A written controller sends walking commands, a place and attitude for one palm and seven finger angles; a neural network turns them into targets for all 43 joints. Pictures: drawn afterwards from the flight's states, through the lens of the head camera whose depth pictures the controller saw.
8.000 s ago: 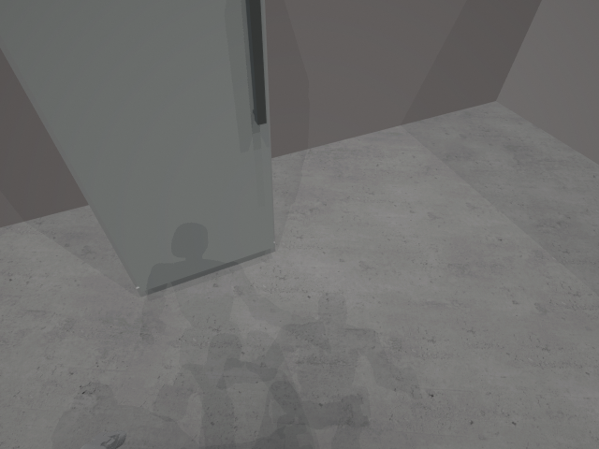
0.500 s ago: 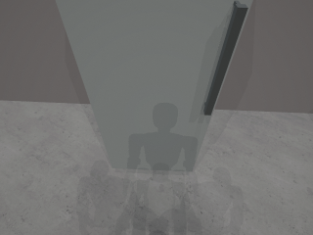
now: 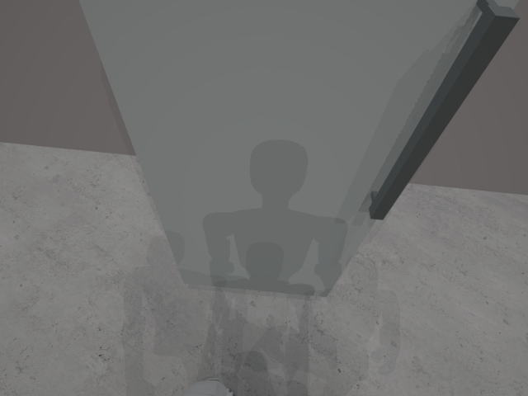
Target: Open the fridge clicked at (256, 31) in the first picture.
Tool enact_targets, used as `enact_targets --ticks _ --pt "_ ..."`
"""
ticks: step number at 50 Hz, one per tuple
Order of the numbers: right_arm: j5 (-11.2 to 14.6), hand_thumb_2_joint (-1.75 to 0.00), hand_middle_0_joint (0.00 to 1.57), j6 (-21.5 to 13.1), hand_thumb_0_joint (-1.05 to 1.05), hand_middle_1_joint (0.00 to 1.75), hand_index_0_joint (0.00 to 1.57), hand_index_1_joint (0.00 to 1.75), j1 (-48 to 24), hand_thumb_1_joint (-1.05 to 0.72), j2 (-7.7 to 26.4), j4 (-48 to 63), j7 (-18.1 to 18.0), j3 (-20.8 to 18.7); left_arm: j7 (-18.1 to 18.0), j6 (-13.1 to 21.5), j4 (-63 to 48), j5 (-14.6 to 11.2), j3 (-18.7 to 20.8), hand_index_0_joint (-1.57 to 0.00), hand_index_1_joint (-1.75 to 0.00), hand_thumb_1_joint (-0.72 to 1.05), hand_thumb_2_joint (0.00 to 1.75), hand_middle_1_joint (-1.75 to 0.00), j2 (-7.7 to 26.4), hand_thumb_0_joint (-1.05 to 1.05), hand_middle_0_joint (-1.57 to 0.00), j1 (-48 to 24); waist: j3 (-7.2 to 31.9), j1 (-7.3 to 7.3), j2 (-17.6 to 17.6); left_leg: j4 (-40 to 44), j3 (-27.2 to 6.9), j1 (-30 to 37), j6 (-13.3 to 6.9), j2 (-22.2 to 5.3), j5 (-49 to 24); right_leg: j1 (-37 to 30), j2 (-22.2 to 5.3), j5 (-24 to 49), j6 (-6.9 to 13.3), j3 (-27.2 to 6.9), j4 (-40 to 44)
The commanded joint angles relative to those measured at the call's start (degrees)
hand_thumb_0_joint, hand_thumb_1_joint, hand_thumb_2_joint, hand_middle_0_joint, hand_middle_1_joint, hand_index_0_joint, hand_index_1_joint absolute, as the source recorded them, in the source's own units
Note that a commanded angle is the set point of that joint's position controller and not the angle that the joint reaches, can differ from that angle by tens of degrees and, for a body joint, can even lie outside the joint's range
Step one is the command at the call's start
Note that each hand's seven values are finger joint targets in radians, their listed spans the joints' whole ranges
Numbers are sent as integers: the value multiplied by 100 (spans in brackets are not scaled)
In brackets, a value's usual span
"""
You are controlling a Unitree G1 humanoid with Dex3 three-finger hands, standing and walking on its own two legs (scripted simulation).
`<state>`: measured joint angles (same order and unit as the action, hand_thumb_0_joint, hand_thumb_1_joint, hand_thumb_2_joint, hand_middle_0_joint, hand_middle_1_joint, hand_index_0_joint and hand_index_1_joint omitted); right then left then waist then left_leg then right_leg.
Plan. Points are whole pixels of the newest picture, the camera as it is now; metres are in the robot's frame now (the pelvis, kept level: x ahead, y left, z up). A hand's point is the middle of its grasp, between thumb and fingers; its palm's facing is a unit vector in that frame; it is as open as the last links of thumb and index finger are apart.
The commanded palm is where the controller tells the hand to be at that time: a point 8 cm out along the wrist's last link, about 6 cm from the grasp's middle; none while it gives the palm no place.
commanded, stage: come to a stop and stand still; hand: right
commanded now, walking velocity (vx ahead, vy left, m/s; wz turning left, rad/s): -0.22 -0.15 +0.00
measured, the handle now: (416, 135) +0.48 -0.19 +0.14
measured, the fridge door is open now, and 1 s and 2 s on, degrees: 0 0 0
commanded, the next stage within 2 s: look again from close up in 1.50 s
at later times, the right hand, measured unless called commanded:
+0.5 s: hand out of the picture +0.03 -0.17 -0.16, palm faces +0.12 +0.97 -0.22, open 7.3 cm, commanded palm none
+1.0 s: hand out of the picture +0.07 -0.29 -0.15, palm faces -0.03 +0.97 -0.26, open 7.4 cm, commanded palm none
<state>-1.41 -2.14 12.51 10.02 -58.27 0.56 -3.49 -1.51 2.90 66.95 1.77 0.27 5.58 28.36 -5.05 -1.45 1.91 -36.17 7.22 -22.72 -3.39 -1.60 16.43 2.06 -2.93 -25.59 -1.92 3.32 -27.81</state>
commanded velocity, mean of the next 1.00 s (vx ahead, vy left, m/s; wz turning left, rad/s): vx -0.07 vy -0.05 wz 0.00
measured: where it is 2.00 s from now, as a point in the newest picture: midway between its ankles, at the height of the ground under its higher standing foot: outside the picture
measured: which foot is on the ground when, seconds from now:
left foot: down 0.00-1.00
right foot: down 0.00-0.02, up 0.04-0.56, down 0.58-1.00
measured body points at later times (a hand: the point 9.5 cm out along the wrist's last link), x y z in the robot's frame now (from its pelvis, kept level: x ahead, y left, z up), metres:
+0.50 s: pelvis +0.03 +0.01 +0.01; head +0.07 +0.01 +0.46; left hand +0.18 +0.23 -0.13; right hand +0.03 -0.22 -0.14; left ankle +0.06 +0.08 -0.72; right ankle +0.04 -0.12 -0.70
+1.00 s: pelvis -0.02 -0.10 +0.00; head -0.03 -0.09 +0.45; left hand -0.01 +0.14 -0.15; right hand +0.07 -0.34 -0.13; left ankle +0.02 +0.06 -0.72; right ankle +0.00 -0.13 -0.72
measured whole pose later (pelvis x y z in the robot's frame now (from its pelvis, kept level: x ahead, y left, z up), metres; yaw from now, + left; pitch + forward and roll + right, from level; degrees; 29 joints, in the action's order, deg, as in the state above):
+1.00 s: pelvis -0.02 -0.10 +0.00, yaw +3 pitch -3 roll +1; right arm -1.1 1.3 14.4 11.5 -51.7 -2.2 -0.6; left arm -1.2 -0.6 55.5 1.4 1.1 11.0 18.0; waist -1.7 -1.0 1.2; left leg -32.5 0.6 -16.5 0.9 -2.7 13.2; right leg 13.0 5.0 -16.1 7.3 6.8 -31.4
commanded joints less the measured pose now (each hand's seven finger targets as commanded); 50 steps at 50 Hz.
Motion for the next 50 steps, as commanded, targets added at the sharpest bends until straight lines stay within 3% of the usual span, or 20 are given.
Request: enact_targets --ticks 1,2,4,5,7,8,11,15,20,24,25,26,27,31,33,35,40,45,47,50 --pt "50 -90 20 -141 0 30 20 30 2251 -90 1105 -372 -168 -243 7 56 -548 -166 136 -20 -30 90 90 -30 478 0 -20 -1 1281 878 -2101 1742 -3304 3236 -900 -2401 -2261 2818 353 -920 373 80 -3661" --pt "73 -90 20 -128 0 30 20 30 1833 -90 950 -299 -202 -178 -26 -12 -491 -143 168 -20 -30 90 90 -30 514 0 -20 -49 976 694 -1519 1734 -2969 2680 -1117 -2394 -2778 2762 99 -782 331 -357 -4107" --pt "38 -90 20 -122 0 30 20 30 791 -90 567 -48 -247 -7 -18 -144 -387 -129 138 -20 -30 90 90 -30 340 0 -20 -296 273 300 -1103 1752 -2079 1115 -929 -2017 -3365 2341 -154 -345 209 -413 -3934" --pt "27 -90 20 -79 0 30 20 30 475 -90 452 72 -291 9 -17 -226 -353 -134 153 -20 -30 90 90 -30 250 0 -20 -281 117 166 -581 1750 -1567 737 -863 -1828 -3696 2140 -173 -174 167 -388 -3664" --pt "16 -90 20 -46 0 30 20 30 407 -90 501 124 -324 44 -1 -367 -332 -147 133 -20 -30 90 90 -30 129 0 -20 -292 233 44 -569 1528 -923 487 -668 -1556 -4496 1875 -37 100 76 -246 -3129" --pt "10 -90 20 -5 0 30 20 30 420 -90 600 145 -335 8 6 -426 -382 -155 158 -20 -30 90 90 -30 195 0 -20 -287 377 36 -682 1507 -827 572 -708 -1588 -4214 1841 -13 194 34 -173 -2943" --pt "17 -90 20 62 0 30 20 30 707 -90 728 117 -346 -74 28 -507 -622 -96 219 -20 -30 90 90 -30 352 0 -20 -788 483 246 -509 1435 -1069 1087 -798 -1667 -4553 2279 139 316 -70 -113 -2872" --pt "-9 -90 20 93 0 30 20 30 854 -90 795 148 -358 -115 37 -537 -987 -77 308 -20 -30 90 90 -30 609 0 -20 -1433 600 361 -773 1271 -1280 1562 -953 -1849 -5071 2722 177 197 -148 -316 -3065" --pt "-71 -90 20 160 0 30 20 30 694 -90 833 327 -345 -125 73 -514 -1282 -112 312 -20 -30 90 90 -30 617 0 -20 -1831 535 326 -994 1305 -1271 1180 -967 -1740 -3973 2235 190 202 -88 -267 -2251" --pt "-51 -90 20 189 0 30 20 30 753 -90 889 329 -305 -122 71 -425 -1349 -126 286 -20 -30 90 90 -30 600 0 -20 -1801 723 294 -962 1177 -1276 1082 -753 -1500 -3037 1419 331 636 9 -56 -967" --pt "-107 -90 20 65 0 30 20 30 754 -90 1305 562 -401 115 140 -449 -1892 -53 336 -20 -30 90 90 -30 1157 0 -20 -1901 570 -7 -98 849 -2264 1474 -484 -1500 -3501 1571 537 581 183 -465 -1131" --pt "-62 -90 20 118 0 30 20 30 678 -90 1185 743 -431 -9 121 -413 -1921 -42 420 -20 -30 90 90 -30 831 0 -20 -1751 1536 35 -149 732 -2166 1264 -546 -1820 -1936 1376 337 603 164 -284 -1206" --pt "-44 -90 20 116 0 30 20 30 600 -90 1060 795 -445 -17 96 -402 -1985 -35 422 -20 -30 90 90 -30 811 0 -20 -1915 1596 116 41 919 -2218 1132 -575 -1732 -1252 1258 364 603 187 -250 -1004" --pt "-17 -90 20 145 0 30 20 30 431 -90 747 972 -441 89 60 -316 -2118 -42 333 -20 -30 90 90 -30 972 0 -20 -1592 741 46 -900 843 -1280 489 -17 -839 -567 1272 -7 1356 432 -507 -389" --pt "-2 -90 20 244 0 30 20 30 473 -90 652 922 -412 147 28 -273 -2107 -49 330 -20 -30 90 90 -30 1147 0 -20 -1651 458 99 320 101 -526 264 223 -330 -578 1225 -459 2792 586 -1109 156" --pt "-24 -90 20 308 0 30 20 30 576 -90 539 953 -404 206 -5 -259 -2090 -40 323 -20 -30 90 90 -30 1330 0 -20 -1527 170 158 821 -365 -360 145 326 -35 731 1405 -871 3526 823 -1412 613" --pt "5 -90 20 335 0 30 20 30 622 -90 579 895 -316 168 -33 -223 -1978 -17 256 -20 -30 90 90 -30 1244 0 -20 -1555 93 302 306 -390 -641 431 327 -115 469 1697 -804 2491 892 -1384 868" --pt "40 -90 20 244 0 30 20 30 626 -90 694 835 -336 143 -27 -148 -1744 -76 210 -20 -30 90 90 -30 1110 0 -20 -1315 327 261 -199 730 -983 1195 100 -374 -868 1696 -373 2161 481 -1141 567" --pt "63 -90 20 276 0 30 20 30 451 -90 708 885 -337 149 -9 -186 -1663 -61 235 -20 -30 90 90 -30 1207 0 -20 -1170 281 139 -530 630 -980 895 86 -363 -315 1649 -344 1038 451 -1151 787" --pt "26 -90 20 337 0 30 20 30 372 -90 678 921 -332 165 1 -214 -1530 -47 274 -20 -30 90 90 -30 1309 0 -20 -1109 -19 149 59 486 -752 663 195 -189 49 1802 -626 -30 414 -1627 1522"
